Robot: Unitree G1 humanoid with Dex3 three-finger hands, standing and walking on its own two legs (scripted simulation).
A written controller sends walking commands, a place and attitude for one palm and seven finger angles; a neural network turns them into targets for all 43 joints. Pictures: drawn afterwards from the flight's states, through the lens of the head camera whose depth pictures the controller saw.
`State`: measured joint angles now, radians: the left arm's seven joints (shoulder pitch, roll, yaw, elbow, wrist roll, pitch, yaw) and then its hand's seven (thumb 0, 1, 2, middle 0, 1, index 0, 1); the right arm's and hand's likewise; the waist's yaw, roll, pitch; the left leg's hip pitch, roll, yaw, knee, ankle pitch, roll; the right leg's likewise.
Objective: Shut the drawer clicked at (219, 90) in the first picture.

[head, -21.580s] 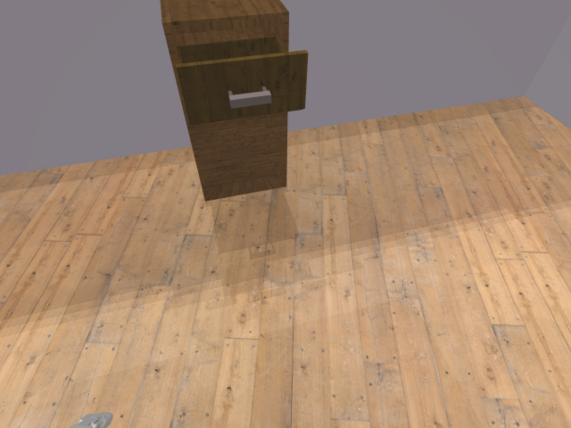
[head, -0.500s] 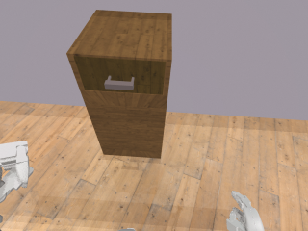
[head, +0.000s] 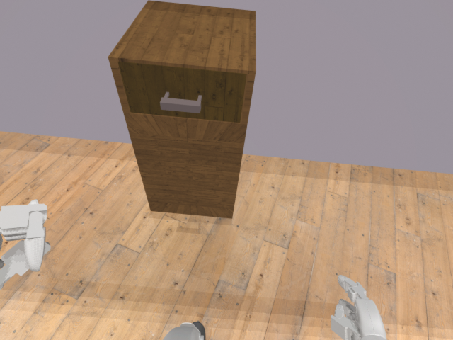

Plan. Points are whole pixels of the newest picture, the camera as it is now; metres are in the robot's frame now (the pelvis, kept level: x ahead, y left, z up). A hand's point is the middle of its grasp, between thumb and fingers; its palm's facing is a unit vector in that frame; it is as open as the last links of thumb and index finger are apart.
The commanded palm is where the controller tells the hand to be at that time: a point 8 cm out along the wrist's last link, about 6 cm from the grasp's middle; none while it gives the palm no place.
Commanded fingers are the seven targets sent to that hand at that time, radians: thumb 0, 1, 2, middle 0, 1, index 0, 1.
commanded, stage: stop stepping back and stand still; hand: left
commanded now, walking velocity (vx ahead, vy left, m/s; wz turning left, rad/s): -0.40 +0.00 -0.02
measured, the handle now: (182, 100) +0.76 +0.16 -0.03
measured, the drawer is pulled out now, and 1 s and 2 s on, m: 0.00 0.00 0.00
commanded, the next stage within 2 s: let the arm hang, fingers relaxed in 0.90 s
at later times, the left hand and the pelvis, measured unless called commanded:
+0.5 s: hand out of the picture +0.13 +0.32 +0.18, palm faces +0.40 -0.86 -0.31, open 3.3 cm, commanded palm +0.05 +0.34 +0.19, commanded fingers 0.00 0.90 0.90 -1.40 -1.60 -1.40 -1.60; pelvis -0.09 +0.07 +0.00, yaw -3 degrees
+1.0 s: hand out of the picture +0.10 +0.29 +0.17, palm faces +0.30 -0.89 -0.35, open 3.3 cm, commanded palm none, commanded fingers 0.00 0.90 0.90 -1.36 -1.56 -1.36 -1.56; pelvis -0.11 +0.08 +0.00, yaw -6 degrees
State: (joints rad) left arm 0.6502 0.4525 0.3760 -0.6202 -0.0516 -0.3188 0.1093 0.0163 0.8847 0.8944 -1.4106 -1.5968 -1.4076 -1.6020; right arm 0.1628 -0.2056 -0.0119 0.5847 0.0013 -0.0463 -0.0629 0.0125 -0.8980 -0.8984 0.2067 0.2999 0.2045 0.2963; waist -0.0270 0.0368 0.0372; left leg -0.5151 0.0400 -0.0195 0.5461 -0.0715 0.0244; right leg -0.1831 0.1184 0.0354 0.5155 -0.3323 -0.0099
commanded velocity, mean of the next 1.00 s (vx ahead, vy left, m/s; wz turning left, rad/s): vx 0.07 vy -0.08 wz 0.00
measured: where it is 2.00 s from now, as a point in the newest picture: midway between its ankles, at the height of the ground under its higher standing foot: outside the picture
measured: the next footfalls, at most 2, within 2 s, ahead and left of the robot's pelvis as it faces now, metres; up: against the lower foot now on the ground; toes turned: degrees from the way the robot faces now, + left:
right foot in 0.30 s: -0.06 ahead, -0.08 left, +0.00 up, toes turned -5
left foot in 0.44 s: -0.03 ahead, +0.16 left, +0.00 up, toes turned -1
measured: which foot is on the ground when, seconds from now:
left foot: down 0.00-0.28, up 0.30-0.42, down 0.44-1.00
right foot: down 0.00-0.12, up 0.14-0.28, down 0.30-0.44, up 0.46-0.78, down 0.80-1.00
